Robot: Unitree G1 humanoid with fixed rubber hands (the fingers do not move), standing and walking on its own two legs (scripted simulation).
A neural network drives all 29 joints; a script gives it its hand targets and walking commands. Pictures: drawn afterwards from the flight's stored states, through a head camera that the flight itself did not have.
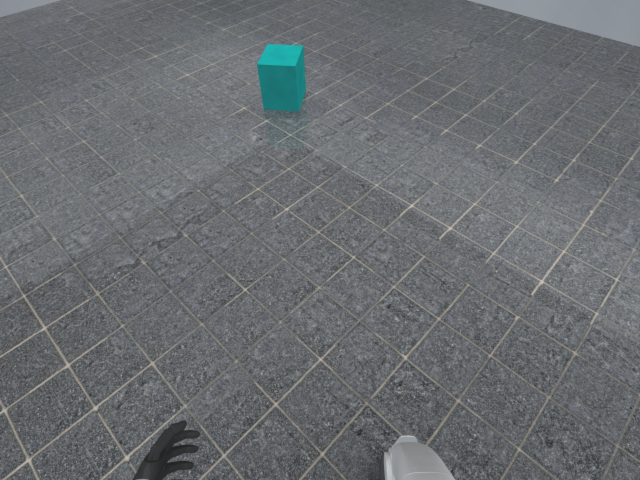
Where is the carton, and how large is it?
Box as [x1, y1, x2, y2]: [257, 44, 305, 110]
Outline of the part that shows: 267,44 257,63 263,106 266,109 298,110 305,90 303,48 301,45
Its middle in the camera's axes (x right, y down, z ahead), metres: -0.22 -0.95 +2.25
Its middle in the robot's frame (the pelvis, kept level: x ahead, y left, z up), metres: +2.24 +0.17 -0.64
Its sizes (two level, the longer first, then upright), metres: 0.246 0.209 0.267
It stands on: the floor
